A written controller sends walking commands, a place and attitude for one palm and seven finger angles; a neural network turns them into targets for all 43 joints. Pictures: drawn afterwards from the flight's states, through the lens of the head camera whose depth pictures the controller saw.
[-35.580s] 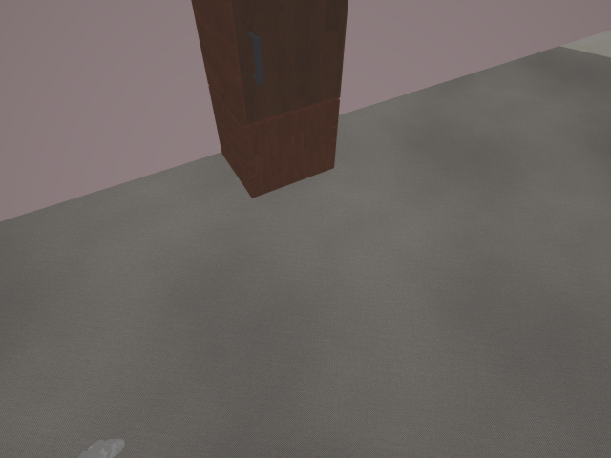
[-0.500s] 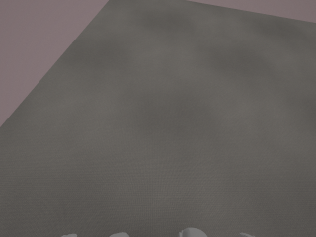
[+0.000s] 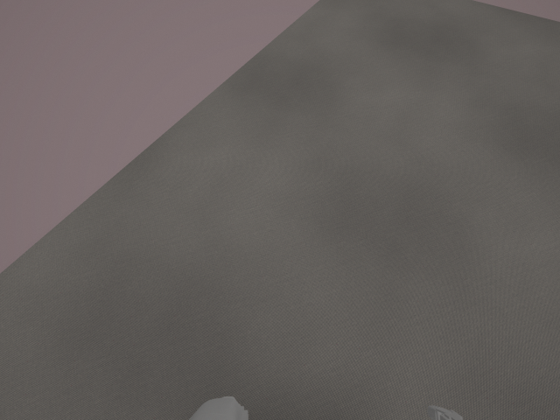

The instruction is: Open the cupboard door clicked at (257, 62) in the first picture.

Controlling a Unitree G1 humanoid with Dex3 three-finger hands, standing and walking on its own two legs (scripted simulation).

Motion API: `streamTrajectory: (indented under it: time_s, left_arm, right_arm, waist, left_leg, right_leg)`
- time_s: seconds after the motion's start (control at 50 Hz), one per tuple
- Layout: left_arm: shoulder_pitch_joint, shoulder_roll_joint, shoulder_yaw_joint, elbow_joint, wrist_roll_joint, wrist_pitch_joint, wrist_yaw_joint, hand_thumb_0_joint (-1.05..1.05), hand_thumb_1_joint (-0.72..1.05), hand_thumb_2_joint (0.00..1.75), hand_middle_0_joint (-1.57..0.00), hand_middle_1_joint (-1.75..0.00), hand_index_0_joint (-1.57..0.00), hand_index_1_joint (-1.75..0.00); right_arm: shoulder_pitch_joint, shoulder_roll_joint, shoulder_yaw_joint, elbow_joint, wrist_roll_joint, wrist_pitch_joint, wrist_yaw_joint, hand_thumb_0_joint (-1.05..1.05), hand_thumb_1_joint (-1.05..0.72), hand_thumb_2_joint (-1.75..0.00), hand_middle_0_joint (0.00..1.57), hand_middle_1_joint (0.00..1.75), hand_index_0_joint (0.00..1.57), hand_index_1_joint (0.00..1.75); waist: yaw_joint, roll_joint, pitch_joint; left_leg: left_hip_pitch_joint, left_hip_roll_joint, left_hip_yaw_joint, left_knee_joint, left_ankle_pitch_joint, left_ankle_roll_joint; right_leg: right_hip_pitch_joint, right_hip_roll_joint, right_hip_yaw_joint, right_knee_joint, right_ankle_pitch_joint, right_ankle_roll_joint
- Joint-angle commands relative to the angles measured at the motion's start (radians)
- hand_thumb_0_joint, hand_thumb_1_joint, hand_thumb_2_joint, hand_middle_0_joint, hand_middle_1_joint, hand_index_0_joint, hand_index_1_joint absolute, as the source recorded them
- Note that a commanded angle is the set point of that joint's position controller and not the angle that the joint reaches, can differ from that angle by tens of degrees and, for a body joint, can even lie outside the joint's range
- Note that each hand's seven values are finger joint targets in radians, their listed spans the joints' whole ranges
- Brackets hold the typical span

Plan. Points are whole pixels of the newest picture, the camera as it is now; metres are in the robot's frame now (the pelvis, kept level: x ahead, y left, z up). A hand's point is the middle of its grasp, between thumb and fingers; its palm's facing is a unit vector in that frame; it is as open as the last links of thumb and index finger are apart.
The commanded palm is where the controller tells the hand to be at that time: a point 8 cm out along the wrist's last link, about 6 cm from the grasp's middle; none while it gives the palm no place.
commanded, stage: turn to face it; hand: left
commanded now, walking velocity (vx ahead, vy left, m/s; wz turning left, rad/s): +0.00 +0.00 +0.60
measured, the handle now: out of the picture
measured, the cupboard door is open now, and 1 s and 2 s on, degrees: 40 40 40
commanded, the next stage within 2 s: none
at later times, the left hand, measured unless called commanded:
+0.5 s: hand out of the picture +0.08 +0.20 -0.15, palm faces +0.27 -0.91 -0.31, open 7.4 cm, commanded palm none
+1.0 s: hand out of the picture -0.03 +0.19 -0.17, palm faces +0.59 -0.76 -0.27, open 7.4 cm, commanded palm none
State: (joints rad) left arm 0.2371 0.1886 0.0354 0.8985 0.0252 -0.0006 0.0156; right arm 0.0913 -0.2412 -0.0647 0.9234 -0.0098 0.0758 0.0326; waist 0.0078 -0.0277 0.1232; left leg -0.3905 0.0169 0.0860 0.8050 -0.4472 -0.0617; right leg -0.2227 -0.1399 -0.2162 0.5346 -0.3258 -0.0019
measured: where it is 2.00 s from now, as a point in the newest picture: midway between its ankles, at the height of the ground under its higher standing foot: outside the picture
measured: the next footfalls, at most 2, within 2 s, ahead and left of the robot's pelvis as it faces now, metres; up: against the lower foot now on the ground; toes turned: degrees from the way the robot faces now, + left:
left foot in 0.08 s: +0.03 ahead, +0.13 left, +0.00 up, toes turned +9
right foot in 0.44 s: +0.09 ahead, -0.14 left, +0.00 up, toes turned +12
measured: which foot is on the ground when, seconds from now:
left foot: up 0.00-0.06, down 0.08-0.44, up 0.46-0.80, down 0.82-1.00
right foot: down 0.00-0.08, up 0.10-0.42, down 0.44-0.80, up 0.82-1.00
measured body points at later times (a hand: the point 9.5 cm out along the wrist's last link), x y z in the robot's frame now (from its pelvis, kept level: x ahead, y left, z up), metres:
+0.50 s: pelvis +0.02 -0.04 -0.01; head +0.09 -0.05 +0.43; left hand +0.07 +0.25 -0.13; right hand +0.16 -0.27 -0.17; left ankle -0.02 +0.10 -0.70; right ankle +0.06 -0.14 -0.74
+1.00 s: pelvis +0.04 -0.04 +0.00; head +0.08 +0.01 +0.44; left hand -0.06 +0.23 -0.15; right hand +0.27 -0.19 -0.14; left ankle -0.02 +0.07 -0.74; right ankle +0.10 -0.17 -0.67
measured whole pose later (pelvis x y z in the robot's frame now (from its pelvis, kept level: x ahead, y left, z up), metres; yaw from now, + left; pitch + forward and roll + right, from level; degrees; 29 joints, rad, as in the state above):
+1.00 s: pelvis +0.04 -0.04 +0.00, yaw +35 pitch +2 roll +0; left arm 0.17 0.27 0.08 0.91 0.01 0.06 0.01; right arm 0.14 -0.22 -0.04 0.90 -0.02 0.03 0.00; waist 0.01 -0.04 0.11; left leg -0.29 -0.01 0.00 0.52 -0.26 0.01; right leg -0.49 -0.09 -0.02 1.07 -0.45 0.09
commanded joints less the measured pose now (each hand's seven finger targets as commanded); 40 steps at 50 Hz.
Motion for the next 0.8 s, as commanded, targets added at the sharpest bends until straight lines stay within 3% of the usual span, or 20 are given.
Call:
streamTrajectory:
  time_s: [0.0,0.02,0.04,0.06,0.08,0.14,0.18,0.28,0.36,0.38,0.4,0.42,0.44,0.48,0.52,0.66,0.7,0.74,0.76,0.78]
  left_arm:
    - [0.049,0.238,0.076,-0.038,-0.001,-0.012,0.013,0.00,0.90,0.90,-0.20,-0.30,-0.20,-0.30]
    - [0.025,0.232,0.077,-0.048,-0.009,-0.009,0.010,0.00,0.90,0.90,-0.20,-0.30,-0.20,-0.30]
    - [0.017,0.184,0.073,-0.076,-0.016,-0.002,0.003,0.00,0.90,0.90,-0.20,-0.30,-0.20,-0.30]
    - [-0.045,0.128,0.047,-0.128,-0.015,0.006,0.003,0.00,0.90,0.90,-0.20,-0.30,-0.20,-0.30]
    - [-0.106,0.159,0.050,-0.140,-0.002,0.023,0.009,0.00,0.90,0.90,-0.20,-0.30,-0.20,-0.30]
    - [-0.096,0.141,0.056,-0.086,-0.007,0.027,0.001,0.00,0.90,0.90,-0.20,-0.30,-0.20,-0.30]
    - [-0.064,0.135,0.057,-0.072,-0.008,0.031,-0.005,0.00,0.90,0.90,-0.20,-0.30,-0.20,-0.30]
    - [-0.097,0.127,0.050,-0.094,-0.012,0.029,-0.006,0.00,0.90,0.90,-0.20,-0.30,-0.20,-0.30]
    - [-0.017,0.131,0.053,-0.086,-0.016,0.013,-0.004,0.00,0.90,0.90,-0.20,-0.30,-0.20,-0.30]
    - [0.036,0.161,0.061,-0.076,-0.014,0.004,0.001,0.00,0.90,0.90,-0.20,-0.30,-0.20,-0.30]
    - [0.081,0.251,0.078,-0.074,0.003,-0.011,0.011,0.00,0.90,0.90,-0.20,-0.30,-0.20,-0.30]
    - [0.074,0.311,0.082,-0.077,0.008,-0.010,0.015,0.00,0.90,0.90,-0.20,-0.30,-0.20,-0.30]
    - [0.048,0.270,0.072,-0.082,0.000,-0.013,0.021,0.00,0.90,0.90,-0.20,-0.30,-0.20,-0.30]
    - [-0.058,0.196,0.052,-0.103,-0.006,-0.008,0.022,0.00,0.90,0.90,-0.20,-0.30,-0.20,-0.30]
    - [-0.077,0.168,0.044,-0.112,-0.003,-0.011,0.022,0.00,0.90,0.90,-0.20,-0.30,-0.20,-0.30]
    - [0.040,0.225,0.069,-0.065,0.004,-0.012,0.020,0.00,0.90,0.90,-0.20,-0.30,-0.20,-0.30]
    - [0.036,0.233,0.074,-0.057,0.005,-0.009,0.017,0.00,0.90,0.90,-0.20,-0.30,-0.20,-0.30]
    - [0.012,0.237,0.080,-0.062,-0.004,-0.005,0.012,0.00,0.90,0.90,-0.20,-0.30,-0.20,-0.30]
    - [0.000,0.218,0.079,-0.070,-0.011,0.000,0.008,0.00,0.90,0.90,-0.20,-0.30,-0.20,-0.30]
    - [-0.001,0.151,0.067,-0.104,-0.018,0.008,-0.001,0.00,0.90,0.90,-0.20,-0.30,-0.20,-0.30]
  right_arm:
    - [0.001,-0.062,-0.010,-0.092,0.001,-0.041,-0.005,0.00,-0.90,-0.90,0.20,0.30,0.20,0.30]
    - [0.076,-0.095,-0.020,-0.073,-0.004,-0.047,-0.006,0.00,-0.90,-0.90,0.20,0.30,0.20,0.30]
    - [0.147,-0.202,-0.048,-0.061,-0.015,-0.055,-0.011,0.00,-0.90,-0.90,0.20,0.30,0.20,0.30]
    - [0.215,-0.290,-0.069,-0.051,-0.015,-0.048,-0.019,0.00,-0.90,-0.90,0.20,0.30,0.20,0.30]
    - [0.243,-0.276,-0.064,-0.032,-0.013,-0.046,-0.029,0.00,-0.90,-0.90,0.20,0.30,0.20,0.30]
    - [0.101,-0.198,-0.044,-0.071,-0.016,-0.057,-0.050,0.00,-0.90,-0.90,0.20,0.30,0.20,0.30]
    - [0.074,-0.187,-0.039,-0.076,-0.014,-0.063,-0.048,0.00,-0.90,-0.90,0.20,0.30,0.20,0.30]
    - [0.082,-0.199,-0.049,-0.074,-0.019,-0.057,-0.041,0.00,-0.90,-0.90,0.20,0.30,0.20,0.30]
    - [0.036,-0.201,-0.058,-0.093,-0.014,-0.046,-0.040,0.00,-0.90,-0.90,0.20,0.30,0.20,0.30]
    - [0.022,-0.180,-0.056,-0.105,-0.007,-0.045,-0.038,0.00,-0.90,-0.90,0.20,0.30,0.20,0.30]
    - [0.034,-0.117,-0.049,-0.120,0.004,-0.045,-0.031,0.00,-0.90,-0.90,0.20,0.30,0.20,0.30]
    - [0.018,-0.093,-0.043,-0.143,0.002,-0.046,-0.026,0.00,-0.90,-0.90,0.20,0.30,0.20,0.30]
    - [0.024,-0.125,-0.048,-0.128,-0.007,-0.037,-0.026,0.00,-0.90,-0.90,0.20,0.30,0.20,0.30]
    - [0.040,-0.107,-0.046,-0.089,-0.009,-0.023,-0.017,0.00,-0.90,-0.90,0.20,0.30,0.20,0.30]
    - [0.049,-0.076,-0.035,-0.072,-0.006,-0.016,-0.005,0.00,-0.90,-0.90,0.20,0.30,0.20,0.30]
    - [-0.035,-0.039,-0.012,-0.092,0.001,-0.029,0.001,0.00,-0.90,-0.90,0.20,0.30,0.20,0.30]
    - [-0.016,-0.043,-0.012,-0.094,0.003,-0.035,-0.002,0.00,-0.90,-0.90,0.20,0.30,0.20,0.30]
    - [0.049,-0.068,-0.017,-0.080,-0.001,-0.041,-0.005,0.00,-0.90,-0.90,0.20,0.30,0.20,0.30]
    - [0.116,-0.113,-0.029,-0.063,-0.005,-0.049,-0.006,0.00,-0.90,-0.90,0.20,0.30,0.20,0.30]
    - [0.183,-0.235,-0.060,-0.059,-0.018,-0.056,-0.012,0.00,-0.90,-0.90,0.20,0.30,0.20,0.30]
  waist:
    - [0.008,-0.170,-0.205]
    - [-0.040,-0.106,-0.233]
    - [-0.078,0.154,-0.283]
    - [-0.117,0.361,-0.259]
    - [-0.124,0.197,-0.243]
    - [-0.045,0.197,-0.181]
    - [-0.019,0.173,-0.180]
    - [-0.028,0.190,-0.168]
    - [0.011,0.202,-0.184]
    - [0.042,0.131,-0.196]
    - [0.059,-0.111,-0.226]
    - [0.065,-0.285,-0.198]
    - [0.046,-0.266,-0.186]
    - [-0.013,-0.206,-0.133]
    - [-0.026,-0.194,-0.131]
    - [0.041,-0.167,-0.166]
    - [0.033,-0.189,-0.178]
    - [-0.010,-0.147,-0.193]
    - [-0.052,-0.040,-0.227]
    - [-0.087,0.286,-0.265]
  left_leg:
    - [0.092,-0.015,0.039,-0.257,0.123,0.025]
    - [0.236,0.001,0.023,-0.369,0.269,0.043]
    - [0.433,0.214,-0.248,-0.402,0.544,0.137]
    - [0.462,0.440,-0.517,-0.430,0.906,0.300]
    - [0.412,0.440,-0.499,-0.426,0.784,0.325]
    - [0.272,0.276,-0.344,-0.437,0.677,0.244]
    - [0.264,0.220,-0.285,-0.435,0.657,0.217]
    - [0.203,0.198,-0.321,-0.436,0.545,0.214]
    - [0.094,0.157,-0.360,-0.356,0.512,0.181]
    - [0.014,0.114,-0.340,-0.288,0.411,0.142]
    - [-0.155,-0.009,-0.220,-0.093,0.139,0.065]
    - [-0.224,-0.089,-0.111,0.178,-0.204,0.020]
    - [-0.211,-0.029,-0.172,0.352,-0.174,0.030]
    - [-0.213,0.010,-0.147,0.478,-0.032,0.011]
    - [-0.176,0.015,-0.098,0.404,0.023,-0.005]
    - [-0.078,-0.001,0.010,-0.004,-0.019,-0.003]
    - [-0.022,-0.006,0.026,-0.105,0.006,0.008]
    - [0.128,-0.012,0.033,-0.268,0.154,0.025]
    - [0.292,0.033,-0.022,-0.381,0.311,0.050]
    - [0.461,0.311,-0.407,-0.412,0.649,0.189]
  right_leg:
    - [0.178,-0.209,0.103,0.029,0.696,-0.064]
    - [0.090,-0.195,0.056,0.138,0.604,-0.023]
    - [-0.163,-0.094,0.013,0.340,0.203,0.047]
    - [-0.378,0.015,0.069,0.541,-0.374,0.091]
    - [-0.410,0.010,0.180,0.627,-0.336,0.080]
    - [-0.373,0.020,0.227,0.643,-0.143,0.089]
    - [-0.331,0.042,0.212,0.579,-0.095,0.089]
    - [-0.219,0.089,0.185,0.344,-0.106,0.084]
    - [0.003,0.140,0.153,0.055,0.012,0.069]
    - [0.129,0.104,0.176,-0.095,0.105,0.064]
    - [0.276,-0.121,0.415,-0.238,0.153,0.000]
    - [0.204,-0.363,0.602,-0.271,0.285,-0.131]
    - [0.118,-0.347,0.559,-0.245,0.300,-0.168]
    - [0.057,-0.224,0.375,-0.207,0.351,-0.139]
    - [0.059,-0.167,0.233,-0.184,0.466,-0.107]
    - [0.209,-0.217,0.163,-0.104,0.651,-0.123]
    - [0.207,-0.227,0.147,-0.063,0.654,-0.110]
    - [0.116,-0.214,0.096,0.019,0.546,-0.061]
    - [0.001,-0.188,0.056,0.156,0.428,-0.012]
    - [-0.287,-0.034,0.012,0.395,-0.106,0.073]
